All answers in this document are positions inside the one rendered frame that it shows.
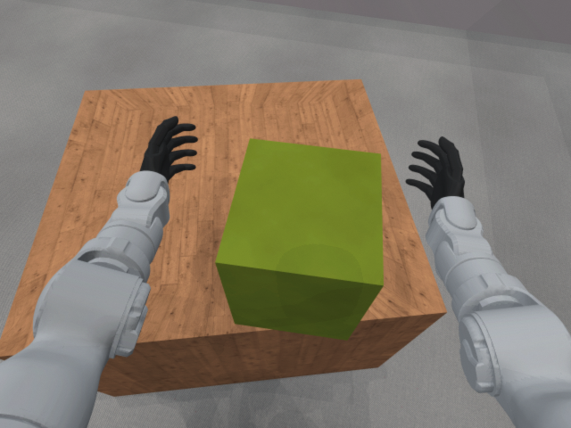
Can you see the left robot hand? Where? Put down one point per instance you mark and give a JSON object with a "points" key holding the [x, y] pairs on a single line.
{"points": [[159, 156]]}

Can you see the robot left forearm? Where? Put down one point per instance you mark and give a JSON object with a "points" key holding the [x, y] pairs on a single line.
{"points": [[131, 237]]}

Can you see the robot right forearm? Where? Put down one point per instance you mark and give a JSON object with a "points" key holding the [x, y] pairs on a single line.
{"points": [[464, 261]]}

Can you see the carton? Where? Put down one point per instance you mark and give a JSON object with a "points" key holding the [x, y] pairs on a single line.
{"points": [[302, 249]]}

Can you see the right robot upper arm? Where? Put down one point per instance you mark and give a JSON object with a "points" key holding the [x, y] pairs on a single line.
{"points": [[522, 357]]}

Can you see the left robot upper arm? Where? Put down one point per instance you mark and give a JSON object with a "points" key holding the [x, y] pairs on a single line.
{"points": [[93, 313]]}

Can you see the pedestal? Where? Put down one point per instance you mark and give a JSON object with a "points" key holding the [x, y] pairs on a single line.
{"points": [[189, 338]]}

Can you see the right robot hand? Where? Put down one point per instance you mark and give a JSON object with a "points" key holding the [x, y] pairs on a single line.
{"points": [[448, 179]]}

